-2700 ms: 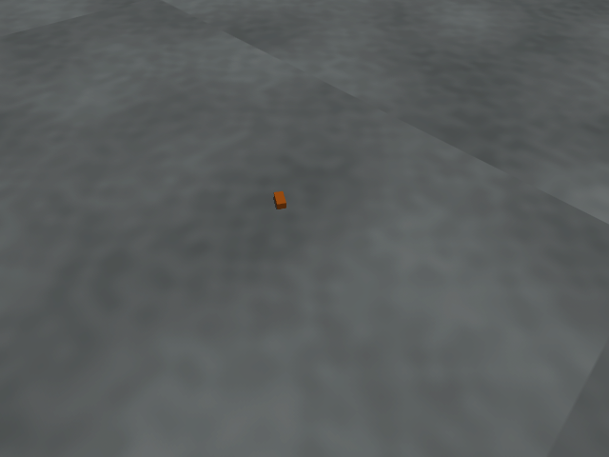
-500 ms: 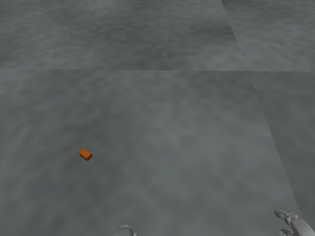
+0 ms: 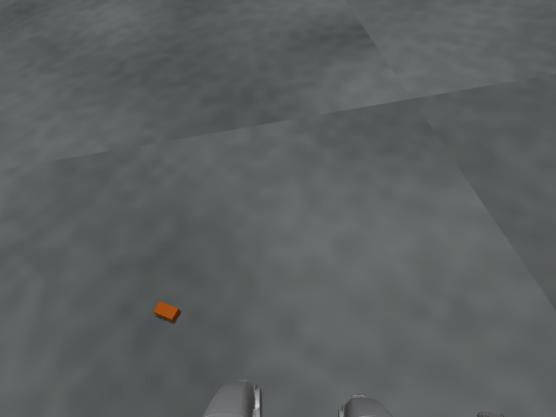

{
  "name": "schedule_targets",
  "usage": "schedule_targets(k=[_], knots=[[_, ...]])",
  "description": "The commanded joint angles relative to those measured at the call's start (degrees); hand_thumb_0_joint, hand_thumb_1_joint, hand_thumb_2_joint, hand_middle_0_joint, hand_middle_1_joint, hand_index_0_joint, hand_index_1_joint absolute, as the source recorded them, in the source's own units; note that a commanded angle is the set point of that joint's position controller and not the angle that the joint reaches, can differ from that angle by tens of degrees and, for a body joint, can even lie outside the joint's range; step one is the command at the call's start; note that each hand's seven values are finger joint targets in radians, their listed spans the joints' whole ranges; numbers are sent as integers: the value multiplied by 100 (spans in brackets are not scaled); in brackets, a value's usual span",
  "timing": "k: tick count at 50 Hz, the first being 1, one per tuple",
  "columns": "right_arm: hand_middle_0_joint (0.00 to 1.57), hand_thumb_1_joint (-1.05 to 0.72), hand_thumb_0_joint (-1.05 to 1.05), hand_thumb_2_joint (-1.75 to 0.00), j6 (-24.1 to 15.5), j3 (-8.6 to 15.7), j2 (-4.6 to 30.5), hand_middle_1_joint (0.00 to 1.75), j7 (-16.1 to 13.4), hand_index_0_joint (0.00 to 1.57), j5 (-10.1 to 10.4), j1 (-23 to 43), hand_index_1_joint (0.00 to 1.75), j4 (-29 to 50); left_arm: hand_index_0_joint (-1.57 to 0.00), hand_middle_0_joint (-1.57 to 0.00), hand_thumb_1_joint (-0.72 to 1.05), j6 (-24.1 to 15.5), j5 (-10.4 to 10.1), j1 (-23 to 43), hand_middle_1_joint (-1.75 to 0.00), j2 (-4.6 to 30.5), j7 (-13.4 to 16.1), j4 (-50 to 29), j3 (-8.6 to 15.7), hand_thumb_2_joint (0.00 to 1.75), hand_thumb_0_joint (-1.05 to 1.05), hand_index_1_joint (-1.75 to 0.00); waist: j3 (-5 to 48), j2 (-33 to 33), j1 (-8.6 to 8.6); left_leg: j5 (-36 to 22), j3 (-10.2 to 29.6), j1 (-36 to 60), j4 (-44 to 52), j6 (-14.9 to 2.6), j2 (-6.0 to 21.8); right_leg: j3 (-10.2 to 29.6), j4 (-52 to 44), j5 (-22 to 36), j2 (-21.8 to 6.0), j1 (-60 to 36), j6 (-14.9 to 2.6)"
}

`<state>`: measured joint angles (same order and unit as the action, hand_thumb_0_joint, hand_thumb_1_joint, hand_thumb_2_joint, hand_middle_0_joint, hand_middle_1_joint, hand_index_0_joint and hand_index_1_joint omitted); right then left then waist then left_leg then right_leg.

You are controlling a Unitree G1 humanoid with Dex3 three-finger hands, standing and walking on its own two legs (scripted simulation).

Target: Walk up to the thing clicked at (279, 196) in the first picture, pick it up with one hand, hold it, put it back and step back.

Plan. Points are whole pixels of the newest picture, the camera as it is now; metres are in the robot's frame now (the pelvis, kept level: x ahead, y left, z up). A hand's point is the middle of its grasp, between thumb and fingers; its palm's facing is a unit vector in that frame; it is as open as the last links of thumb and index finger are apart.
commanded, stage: walk up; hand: left
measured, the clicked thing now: (167, 311) +0.57 +0.47 -0.72
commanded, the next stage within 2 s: none
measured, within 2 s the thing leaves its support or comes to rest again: neither
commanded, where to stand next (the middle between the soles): +0.11 +0.41 m, yaw -25 degrees
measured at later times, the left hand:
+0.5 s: hand out of the picture +0.16 +0.53 -0.12, palm faces -0.22 -0.79 -0.57, open 7.4 cm
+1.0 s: hand out of the picture +0.20 +0.75 -0.14, palm faces -0.28 -0.78 -0.56, open 7.4 cm
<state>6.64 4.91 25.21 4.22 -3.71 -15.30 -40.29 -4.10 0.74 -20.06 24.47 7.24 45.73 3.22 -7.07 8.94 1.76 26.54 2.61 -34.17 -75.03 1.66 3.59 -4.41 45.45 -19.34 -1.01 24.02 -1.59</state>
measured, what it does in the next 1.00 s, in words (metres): steps to the left, turning right: left foot, then right foot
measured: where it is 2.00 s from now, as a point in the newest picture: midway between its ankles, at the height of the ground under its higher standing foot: outside the picture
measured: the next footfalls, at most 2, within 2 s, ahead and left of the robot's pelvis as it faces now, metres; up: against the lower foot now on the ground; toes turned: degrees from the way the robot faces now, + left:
left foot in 0.20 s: +0.09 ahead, +0.30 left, +0.00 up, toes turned -2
right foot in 0.52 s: +0.10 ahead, +0.16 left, +0.00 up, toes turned -15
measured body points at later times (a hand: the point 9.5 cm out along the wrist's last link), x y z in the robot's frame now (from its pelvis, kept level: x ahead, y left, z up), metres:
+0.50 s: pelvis +0.02 +0.24 +0.00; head +0.08 +0.20 +0.44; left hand +0.17 +0.57 -0.08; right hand +0.02 -0.08 -0.12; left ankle +0.05 +0.30 -0.70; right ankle +0.06 +0.17 -0.70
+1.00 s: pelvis +0.02 +0.46 -0.01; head +0.04 +0.45 +0.43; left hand +0.22 +0.79 -0.10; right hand -0.03 +0.14 -0.13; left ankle +0.07 +0.59 -0.70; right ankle +0.04 +0.29 -0.65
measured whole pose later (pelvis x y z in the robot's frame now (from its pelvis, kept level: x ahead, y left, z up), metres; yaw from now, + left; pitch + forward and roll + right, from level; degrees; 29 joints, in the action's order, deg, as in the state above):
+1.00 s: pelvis +0.02 +0.46 -0.01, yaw -20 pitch -3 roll +0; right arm 2.3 3.2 22.9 1.5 -1.5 -15.2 -48.8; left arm -0.7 1.3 -13.9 28.5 3.8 53.2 5.6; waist -6.3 0.9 1.2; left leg 29.7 -2.2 -21.3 -54.4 1.7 4.6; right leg 8.1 70.6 -23.7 2.3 37.2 -1.2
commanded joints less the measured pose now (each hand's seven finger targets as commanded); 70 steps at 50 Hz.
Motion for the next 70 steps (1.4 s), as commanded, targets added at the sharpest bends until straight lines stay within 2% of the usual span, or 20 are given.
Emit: schedule_targets(k=[1, 7, 10, 12, 14, 21, 24, 27, 32, 39, 41, 42, 43, 44, 45, 50, 62, 66, 69, 70], knots=[[20, -90, 0, -90, -171, 481, 1174, 30, 64, 20, 7, -31, 30, 586, -20, -20, 90, -153, 116, -166, -30, 2108, 45, -383, 690, 90, 0, -30, 428, -1586, 67, -334, 259, -128, 355, -121, 409, 1813, -1670, -179, -1213, 235, -1057], [20, -90, 0, -90, -169, 593, 1240, 30, 126, 20, 20, 247, 30, 804, -20, -20, 90, -149, 215, -185, -30, 2555, 35, -418, 848, 90, 0, -30, 625, -2028, -93, 368, -208, 313, 1368, -227, 317, 2288, -1212, -373, -1301, 532, -1159], [20, -90, 0, -90, -278, 754, 1354, 30, 67, 20, -58, -1050, 30, 401, -20, -20, 90, -85, 182, 406, -30, 2083, 71, -476, 654, 90, 0, -30, 1087, -1146, 772, 111, -309, 2204, 3164, -242, -36, 1376, 785, 369, -736, 1546, -554], [20, -90, 0, -90, -394, 885, 2423, 30, -70, 20, 30, -497, 30, 516, -20, -20, 90, -64, 36, 651, -30, 1403, 246, -602, 392, 90, 0, -30, 561, 2016, 683, -367, 3380, 1812, 5588, -1042, 1700, 805, 3261, -1964, 588, 3056, -200], [20, -90, 0, -90, -408, 728, 1697, 30, -146, 20, 2, 103, 30, 756, -20, -20, 90, -60, -49, 358, -30, 1750, 216, -130, 436, 90, 0, -30, 246, 92, 399, -887, 2247, 1523, 5018, -1005, 1478, 931, 3435, -1105, 193, 2728, -112], [20, -90, 0, -90, -364, 469, 1179, 30, -200, 20, -98, 38, 30, 851, -20, -20, 90, -21, -211, -368, -30, 1340, 38, 96, 369, 90, 0, -30, 667, 570, 175, -3972, 646, 2041, 4025, -1284, 1088, 39, 1148, -794, -69, 796, -101], [20, -90, 0, -90, -262, 359, 948, 30, -145, 20, -26, 589, 30, 1132, -20, -20, 90, -86, -143, -1536, -30, 1423, 113, 271, 521, 90, 0, -30, 1084, -422, -655, -3532, -94, 1004, 2495, -670, 546, 357, -1514, 1092, -143, -1611, -291], [20, -90, 0, -90, -112, 425, 1102, 30, -273, 20, -16, -141, 30, 1058, -20, -20, 90, -57, -15, -839, -30, 2106, 234, -386, 714, 90, 0, -30, 1568, -915, -387, 1055, 591, -1028, -518, 60, 68, 4459, -1949, 1376, -2990, -2219, -1877], [20, -90, 0, -90, -68, 516, 1215, 30, -114, 20, -12, -156, 30, 705, -20, -20, 90, -108, 45, -26, -30, 1856, 151, -442, 640, 90, 0, -30, 512, -1185, -29, -233, 475, -347, -682, -103, 236, 2317, -1538, 201, -1459, -65, -1147], [20, -90, 0, -90, -64, 480, 1055, 30, -55, 20, 226, -117, 30, 274, -20, -20, 90, 23, 266, 412, -30, 2076, -61, -358, 683, 90, 0, -30, 593, -2493, -148, 595, -643, 917, 1548, -143, 11, 1929, -1567, -2186, -667, 946, -857], [20, -90, 0, -90, -196, 528, 1073, 30, -143, 20, 293, -1003, 30, -189, -20, -20, 90, 126, 248, 849, -30, 1947, -155, -316, 632, 90, 0, -30, 892, -2097, 333, 430, -1002, 2287, 2950, -177, -236, 1589, -842, -2002, -505, 1458, -631], [20, -90, 0, -90, -272, 565, 1175, 30, -206, 20, 228, -1429, 30, -413, -20, -20, 90, 208, 234, 763, -30, 1584, -163, -227, 537, 90, 0, -30, 773, -1149, 547, 561, -744, 2568, 3581, -168, -290, 1345, 369, -2143, -121, 1913, -430], [20, -90, 0, -90, -356, 602, 1544, 30, -283, 20, 109, -1475, 30, -386, -20, -20, 90, 239, 155, 786, -30, 989, -153, -284, 370, 90, 0, -30, 348, 333, 617, 2440, 1490, 2069, 4947, -473, 789, 1028, 2232, -1867, 684, 2711, -237], [20, -90, 0, -90, -411, 640, 2307, 30, -308, 20, 245, -463, 30, -144, -20, -20, 90, 175, 131, 1173, -30, 1173, -83, -399, 374, 90, 0, -30, -159, 692, 395, 2901, 4064, 888, 6325, -1220, 2243, 1454, 2675, -1291, 677, 2935, -8], [20, -90, 0, -90, -533, 596, 2283, 30, -357, 20, 249, 440, 30, -7, -20, -20, 90, 109, 176, 1466, -30, 1484, -93, -306, 389, 90, 0, -30, -740, -104, 110, 2738, 4447, 226, 6506, -1457, 2541, 1584, 2922, -1020, 264, 2614, 1], [20, -90, 0, -90, -884, 374, 1697, 30, -493, 20, 218, 560, 30, -445, -20, -20, 90, 266, 13, 154, -30, 1406, -559, 657, 523, 90, 0, -30, -179, -65, -289, 1511, 1775, 1132, 5289, -978, 1336, 1208, 2486, -250, 235, 1434, 69], [20, -90, 0, -90, -1163, 272, 1568, 30, -684, 20, 254, -854, 30, -792, -20, -20, 90, 327, 47, 1275, -30, 932, -819, 5, 362, 90, 0, -30, 594, 273, 201, -4608, 494, 3471, 4267, -1285, 1603, 544, 513, -769, -18, 1044, -72], [20, -90, 0, -90, -1018, 69, 1307, 30, -624, 20, 343, -227, 30, -581, -20, -20, 90, 268, -13, 469, -30, 891, -791, 461, 393, 90, 0, -30, 896, 68, -372, -3974, -568, 1807, 3254, -761, 899, 9, -1186, 724, 367, -1485, -226], [20, -90, 0, -90, -949, -38, 944, 30, -708, 20, 452, 48, 30, -405, -20, -20, 90, 198, -51, 130, -30, 1758, -657, 425, 538, 90, 0, -30, 1455, -1783, -631, 946, -336, 213, 983, -270, -86, 3823, -1924, 2525, -1941, -2365, -1800], [20, -90, 0, -90, -913, 26, 1076, 30, -739, 20, 405, 113, 30, -556, -20, -20, 90, 214, -75, 457, -30, 1611, -650, 360, 492, 90, 0, -30, 1116, -1300, -471, 1258, -79, 294, 811, -222, 115, 3336, -1837, 2383, -1883, -1868, -1780]])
